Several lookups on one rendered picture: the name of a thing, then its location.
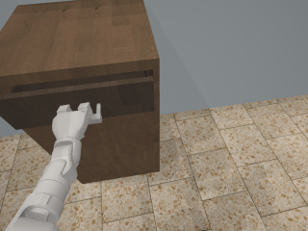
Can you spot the left robot hand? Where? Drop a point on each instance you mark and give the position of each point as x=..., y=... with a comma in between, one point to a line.
x=71, y=124

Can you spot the left robot forearm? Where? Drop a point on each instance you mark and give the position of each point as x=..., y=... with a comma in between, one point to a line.
x=46, y=202

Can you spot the handle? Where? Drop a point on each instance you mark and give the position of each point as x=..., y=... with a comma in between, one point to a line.
x=96, y=118

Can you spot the cabinet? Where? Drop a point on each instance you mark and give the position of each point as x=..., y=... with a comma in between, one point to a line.
x=55, y=41

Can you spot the drawer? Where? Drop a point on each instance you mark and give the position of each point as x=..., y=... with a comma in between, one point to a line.
x=120, y=94

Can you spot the left robot upper arm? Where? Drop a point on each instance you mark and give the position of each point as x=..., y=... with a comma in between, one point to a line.
x=30, y=224

